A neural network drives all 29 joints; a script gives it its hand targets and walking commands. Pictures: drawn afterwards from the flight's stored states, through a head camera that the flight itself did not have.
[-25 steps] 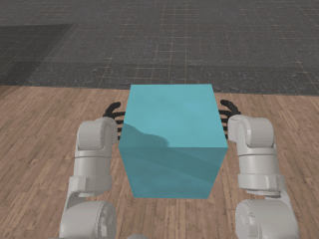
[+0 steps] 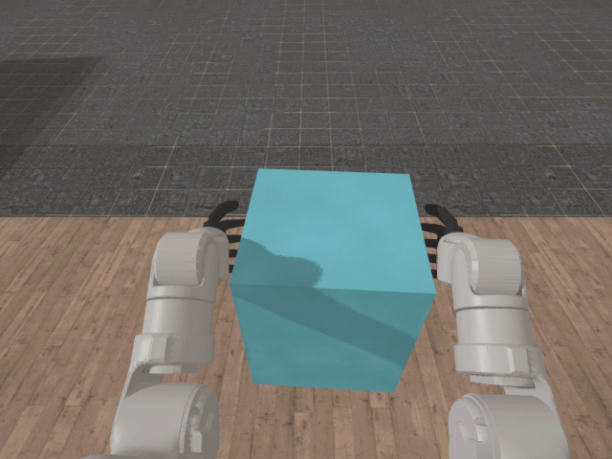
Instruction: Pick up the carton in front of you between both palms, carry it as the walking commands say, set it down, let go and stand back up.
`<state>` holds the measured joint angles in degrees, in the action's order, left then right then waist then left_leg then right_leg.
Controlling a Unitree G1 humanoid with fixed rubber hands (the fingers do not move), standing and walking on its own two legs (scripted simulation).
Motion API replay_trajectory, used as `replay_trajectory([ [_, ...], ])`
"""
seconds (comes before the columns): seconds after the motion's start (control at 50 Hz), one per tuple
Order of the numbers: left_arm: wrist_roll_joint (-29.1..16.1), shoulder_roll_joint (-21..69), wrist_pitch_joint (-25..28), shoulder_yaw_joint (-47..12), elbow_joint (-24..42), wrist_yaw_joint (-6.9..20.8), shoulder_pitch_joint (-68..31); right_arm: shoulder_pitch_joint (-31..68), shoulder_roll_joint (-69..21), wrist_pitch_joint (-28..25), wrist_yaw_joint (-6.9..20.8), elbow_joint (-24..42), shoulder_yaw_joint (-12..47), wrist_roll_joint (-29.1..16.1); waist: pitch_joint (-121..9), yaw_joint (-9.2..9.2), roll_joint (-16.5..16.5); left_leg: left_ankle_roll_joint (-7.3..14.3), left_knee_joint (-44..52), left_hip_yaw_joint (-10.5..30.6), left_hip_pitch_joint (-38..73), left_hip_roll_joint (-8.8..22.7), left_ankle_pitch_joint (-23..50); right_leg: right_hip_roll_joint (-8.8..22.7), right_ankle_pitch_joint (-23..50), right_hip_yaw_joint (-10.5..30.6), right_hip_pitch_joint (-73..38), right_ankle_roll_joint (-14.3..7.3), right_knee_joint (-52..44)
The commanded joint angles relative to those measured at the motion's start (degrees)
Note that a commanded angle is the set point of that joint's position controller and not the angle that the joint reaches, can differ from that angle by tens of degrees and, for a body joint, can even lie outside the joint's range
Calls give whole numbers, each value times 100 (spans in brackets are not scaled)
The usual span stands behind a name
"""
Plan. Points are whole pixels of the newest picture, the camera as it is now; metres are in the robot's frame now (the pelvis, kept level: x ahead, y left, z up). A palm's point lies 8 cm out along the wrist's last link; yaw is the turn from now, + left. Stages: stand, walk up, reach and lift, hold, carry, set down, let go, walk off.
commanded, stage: carry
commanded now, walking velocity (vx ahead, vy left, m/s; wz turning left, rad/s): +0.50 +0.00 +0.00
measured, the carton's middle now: (327, 283) +0.35 -0.01 +0.02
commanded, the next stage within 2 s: none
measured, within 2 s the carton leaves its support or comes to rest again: neither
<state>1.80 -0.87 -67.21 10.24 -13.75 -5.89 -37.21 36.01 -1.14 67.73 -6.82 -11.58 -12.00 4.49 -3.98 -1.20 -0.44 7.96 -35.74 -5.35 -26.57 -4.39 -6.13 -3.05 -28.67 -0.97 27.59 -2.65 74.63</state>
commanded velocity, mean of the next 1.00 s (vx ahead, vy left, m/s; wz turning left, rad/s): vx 0.50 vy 0.00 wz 0.00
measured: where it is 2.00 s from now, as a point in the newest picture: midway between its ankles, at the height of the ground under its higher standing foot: (311, 248)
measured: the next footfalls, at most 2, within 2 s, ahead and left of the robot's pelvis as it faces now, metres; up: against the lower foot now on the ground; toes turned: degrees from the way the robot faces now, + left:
right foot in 0.40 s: +0.40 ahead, -0.08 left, -0.04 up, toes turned -1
left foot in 0.96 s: +0.71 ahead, +0.04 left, -0.08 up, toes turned +1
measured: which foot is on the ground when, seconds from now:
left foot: down 0.00-0.40, up 0.42-0.94, down 0.96-1.00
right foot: up 0.00-0.38, down 0.40-0.96, up 0.98-1.00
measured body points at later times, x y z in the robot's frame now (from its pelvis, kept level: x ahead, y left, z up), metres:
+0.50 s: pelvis +0.29 -0.04 -0.05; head +0.30 -0.04 +0.41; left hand +0.66 +0.12 +0.08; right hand +0.67 -0.18 +0.07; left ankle +0.14 +0.06 -0.65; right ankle +0.36 -0.08 -0.76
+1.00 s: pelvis +0.59 -0.01 -0.09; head +0.58 -0.01 +0.36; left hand +0.95 +0.15 +0.04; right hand +0.96 -0.15 +0.04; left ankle +0.68 +0.04 -0.81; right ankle +0.40 -0.08 -0.72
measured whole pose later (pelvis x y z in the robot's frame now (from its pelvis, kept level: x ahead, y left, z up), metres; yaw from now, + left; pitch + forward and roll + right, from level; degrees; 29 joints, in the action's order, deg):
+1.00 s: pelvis +0.59 -0.01 -0.09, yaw -1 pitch +4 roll +0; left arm 1.3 -1.9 -66.4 10.9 -13.0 -6.6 -39.4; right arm 39.1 -2.1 67.3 -7.1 -11.0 -13.1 6.3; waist -6.0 2.5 0.5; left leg 7.4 -31.8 -5.4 -28.2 -3.9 -2.3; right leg -4.5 -30.5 -3.2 14.3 -2.9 62.1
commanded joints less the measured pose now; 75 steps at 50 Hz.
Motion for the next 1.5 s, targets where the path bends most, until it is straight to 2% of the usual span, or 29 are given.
replay_trajectory([
  [0.0, -2168, 6577, 228, -3303, 1247, 1070, -4304, 4918, -6682, -254, 1378, 1181, 3815, -2956, -2260, 2, -107, 569, 1360, 2673, 2315, 1848, 681, 460, 406, 243, 1130, 84, -604],
  [0.14, -1882, 6395, 339, -3516, 1498, 854, -3619, 4279, -6552, -369, 1396, 1420, 3946, -3041, -2538, -290, -553, 200, 830, 1650, 3569, 1481, 3707, 441, 1951, -77, 1829, 142, -2041],
  [0.28, -1796, 5756, 124, -3598, 1653, 837, -3545, 3836, -5945, -231, 1371, 1302, 3920, -2862, -2040, -580, -599, 58, 337, 1102, 3753, 970, 3535, -3, 3628, -516, 1130, -98, -4435],
  [0.34, -1647, 5477, -14, -3355, 1261, 923, -3357, 3810, -5822, -139, 1396, 911, 3848, -2784, -2058, -173, -585, -126, -652, 791, 3044, 963, 3524, -37, 4148, -637, -524, -328, -5249],
  [0.36, -1590, 5427, -43, -3244, 1118, 954, -3332, 3864, -5824, -116, 1406, 778, 3818, -2784, -2220, 121, -415, -280, -1435, 517, 2535, 869, 3142, 58, 4451, -684, -1514, -349, -5528],
  [0.38, -1554, 5347, -70, -3108, 964, 991, -3279, 4013, -5786, -100, 1411, 678, 3754, -2777, -2436, 332, 14, -390, -2449, 442, 1400, 692, 1340, 759, 5492, 51, -2751, -355, -5004],
  [0.4, -1544, 5265, -103, -2925, 730, 1015, -3325, 4066, -5890, -59, 1414, 480, 3678, -2740, -2700, 197, 889, -493, -3143, 303, 46, 270, -2411, 1956, 7900, 1442, -4013, -515, -3861],
  [0.42, -1564, 5131, -103, -2854, 552, 1043, -3441, 4107, -5940, 17, 1375, 337, 3555, -2764, -3192, 460, 1845, -687, -4621, 605, -1360, -167, -3255, 2695, 6348, 3099, -5049, -1617, -4077],
  [0.44, -1719, 5436, -96, -2897, 489, 1090, -3401, 4260, -5934, 19, 1335, 454, 3524, -2716, -3198, 513, 1388, -540, -4812, 789, -1820, 94, -2927, 2576, 3830, 3520, -4787, -1736, -4570],
  [0.46, -1944, 5789, -69, -3046, 735, 1147, -3756, 4530, -6082, -6, 1303, 602, 3509, -2702, -2819, 453, 849, -477, -4547, 789, -1861, 281, -2553, 2125, 2637, 3168, -4050, -1476, -4904],
  [0.48, -2157, 6102, -51, -3186, 1001, 1200, -4219, 4673, -6206, -39, 1262, 742, 3463, -2672, -2462, 345, 333, -479, -4080, 775, -1698, 425, -2183, 1945, 2393, 2796, -3346, -1238, -5124],
  [0.54, -2634, 6654, 22, -3489, 1468, 1266, -4876, 4626, -6398, -99, 1123, 1010, 3463, -2576, -2246, 263, 279, -581, -3224, 690, -1112, 614, -1671, 1718, 2661, 2149, -2360, -918, -5402],
  [0.68, -2718, 6597, 112, -3630, 1724, 1301, -4418, 4079, -6251, -226, 914, 1289, 3667, -2311, -2516, 484, 638, -648, -2088, 431, -2038, 647, -393, 1399, 5839, 1197, -3687, -666, -4729],
  [0.84, -2454, 6136, 28, -3579, 1237, 1344, -3760, 3723, -5748, -54, 992, 1014, 3695, -2092, -1996, 868, 617, -424, 625, -157, -1328, 103, 1312, 820, 5922, 585, -4007, -559, -4129],
  [0.86, -2428, 6131, 33, -3557, 1093, 1359, -3726, 3679, -5719, -35, 1033, 873, 3638, -2057, -1937, 824, 658, -325, 946, -162, -890, 63, 1537, 828, 5792, 508, -3777, -536, -3945],
  [0.9, -2442, 6212, 46, -3531, 830, 1405, -3771, 3573, -5670, -32, 1100, 564, 3439, -1963, -2111, 375, 637, -154, 1432, -240, 681, 39, 1885, 803, 5862, 186, -3031, -331, -2983],
  [0.92, -2448, 6258, 65, -3534, 705, 1431, -3878, 3498, -5620, -45, 1135, 416, 3311, -1909, -2305, 46, 460, -137, 1461, -55, 1862, 323, 2177, 697, 5113, -59, -2277, -170, -2106],
  [0.94, -2448, 6284, 80, -3480, 605, 1452, -3961, 3409, -5529, -53, 1176, 269, 3150, -1871, -2553, -43, -183, -123, 637, 887, 3179, 1227, 3822, 432, 2556, -204, -914, -93, -1071],
  [0.96, -2456, 6417, 37, -3453, 375, 1448, -4061, 3462, -5452, -68, 1191, 28, 2939, -1757, -2917, -175, -1297, 599, 103, 2817, 4546, 2520, 5533, -292, -585, -138, 626, 182, 80],
  [0.98, -2436, 6503, 34, -3381, 264, 1431, -4132, 3485, -5384, -83, 1206, -46, 2853, -1761, -3245, -322, -1384, 1443, 148, 3784, 5114, 2910, 3984, -210, -981, 182, 1628, 219, 1116],
  [1.0, -2405, 6523, 75, -3299, 429, 1398, -4204, 3559, -5657, -131, 1256, -8, 2981, -1961, -3205, -310, -1050, 1571, 698, 4180, 4652, 2709, 1458, -36, -660, 337, 2095, 60, 1220],
  [1.02, -2409, 6588, 127, -3308, 658, 1346, -4460, 3985, -6090, -191, 1321, 301, 3176, -2247, -2758, -246, -429, 1199, 1006, 3811, 3782, 2288, 285, 217, -231, 354, 2032, -17, 777],
  [1.06, -2316, 6754, 228, -3291, 952, 1193, -4524, 4828, -6588, -263, 1406, 882, 3546, -2748, -2254, -4, -62, 699, 1312, 2962, 2505, 1937, 267, 461, 297, 338, 1416, 28, -216],
  [1.1, -2203, 6763, 289, -3300, 1138, 1057, -4307, 4955, -6803, -332, 1420, 1132, 3756, -3043, -2256, 25, -266, 478, 1457, 2510, 2099, 1746, 542, 483, 578, 170, 1039, 121, -704],
  [1.22, -1933, 6592, 411, -3514, 1318, 878, -3594, 4217, -6638, -437, 1441, 1255, 3860, -3013, -2554, -264, -553, 151, 857, 1722, 3562, 1496, 3658, 488, 1893, -62, 1966, 162, -1771],
  [1.38, -1841, 5836, 197, -3640, 1612, 831, -3549, 3840, -5940, -301, 1401, 1308, 3912, -2888, -2008, -580, -590, -19, 349, 1134, 3834, 931, 3676, -34, 3732, -559, 1215, -120, -4460],
  [1.42, -1741, 5606, 82, -3487, 1396, 877, -3439, 3781, -5812, -223, 1408, 1065, 3858, -2836, -1970, -405, -601, -98, -136, 953, 3400, 926, 3599, -84, 4199, -592, 212, -284, -5055],
  [1.46, -1619, 5442, -1, -3260, 1118, 929, -3346, 3888, -5775, -153, 1422, 821, 3819, -2833, -2215, 128, -422, -337, -1458, 565, 2651, 873, 3427, 42, 4517, -685, -1432, -369, -5572],
  [1.48, -1576, 5351, -34, -3120, 977, 963, -3305, 4068, -5731, -130, 1427, 723, 3760, -2833, -2423, 357, -48, -444, -2482, 468, 1522, 707, 1685, 693, 5396, 11, -2688, -370, -5123],
])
